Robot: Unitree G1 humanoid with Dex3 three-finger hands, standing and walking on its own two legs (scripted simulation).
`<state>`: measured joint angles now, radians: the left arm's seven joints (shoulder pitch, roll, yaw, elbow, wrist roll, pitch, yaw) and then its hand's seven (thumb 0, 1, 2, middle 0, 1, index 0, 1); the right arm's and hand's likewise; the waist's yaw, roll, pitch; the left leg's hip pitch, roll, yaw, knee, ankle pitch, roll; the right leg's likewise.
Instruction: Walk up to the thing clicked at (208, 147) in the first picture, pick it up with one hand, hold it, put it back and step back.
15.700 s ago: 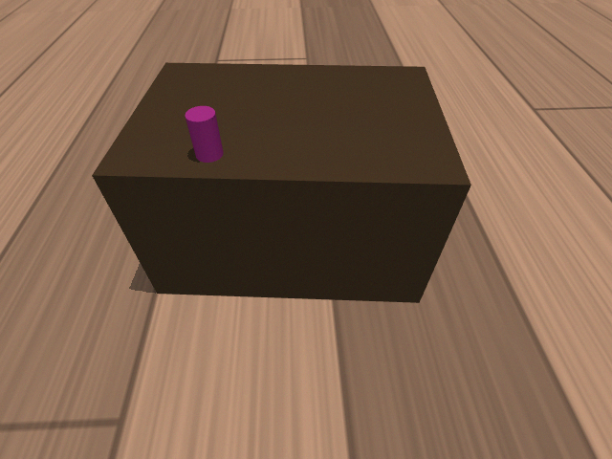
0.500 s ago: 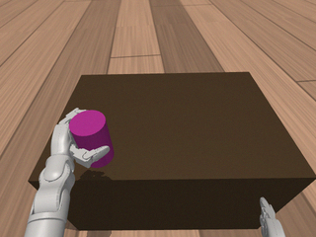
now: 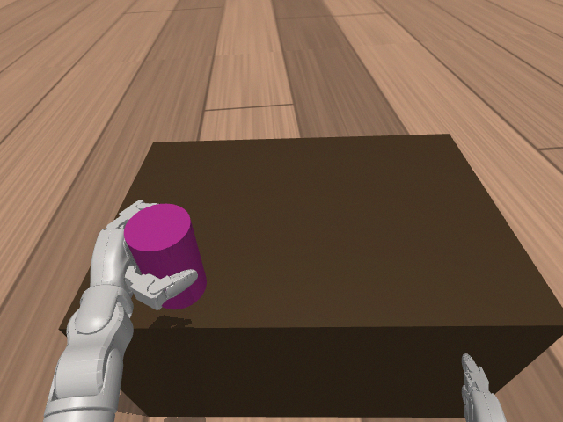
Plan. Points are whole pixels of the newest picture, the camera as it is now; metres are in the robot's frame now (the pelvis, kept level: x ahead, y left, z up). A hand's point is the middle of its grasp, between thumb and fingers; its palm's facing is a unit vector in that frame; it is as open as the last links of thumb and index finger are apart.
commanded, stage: hold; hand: left
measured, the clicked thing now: (170, 258) +0.32 +0.16 +0.12
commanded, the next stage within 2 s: crouch in 1.96 s
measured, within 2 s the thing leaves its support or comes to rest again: neither
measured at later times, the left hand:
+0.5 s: hand (163, 247) +0.33 +0.17 +0.13, palm faces +0.10 -0.99 -0.02, open 11.0 cm
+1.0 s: hand (161, 252) +0.32 +0.17 +0.13, palm faces +0.11 -0.99 -0.04, open 11.0 cm
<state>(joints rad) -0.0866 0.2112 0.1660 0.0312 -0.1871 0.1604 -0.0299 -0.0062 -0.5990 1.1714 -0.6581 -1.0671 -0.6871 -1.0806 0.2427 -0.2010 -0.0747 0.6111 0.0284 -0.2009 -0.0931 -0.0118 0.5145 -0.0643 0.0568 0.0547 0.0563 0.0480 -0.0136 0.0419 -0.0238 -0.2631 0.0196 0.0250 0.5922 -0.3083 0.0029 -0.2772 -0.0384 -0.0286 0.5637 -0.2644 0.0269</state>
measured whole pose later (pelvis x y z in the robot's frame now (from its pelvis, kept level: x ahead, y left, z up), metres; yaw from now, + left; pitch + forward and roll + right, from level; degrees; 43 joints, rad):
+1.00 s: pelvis +0.01 +0.00 +0.01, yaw +0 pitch -2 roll -1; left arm -0.07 0.21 0.17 0.06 -0.18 0.13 -0.03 -0.01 -0.58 1.16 -0.64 -1.08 -0.67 -1.10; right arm 0.19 -0.20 -0.08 0.69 0.02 -0.20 -0.09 -0.01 0.51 -0.07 0.06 0.05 0.06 0.05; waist -0.02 0.04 -0.01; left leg -0.21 0.02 0.02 0.52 -0.28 0.00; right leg -0.22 -0.04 -0.03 0.48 -0.23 0.03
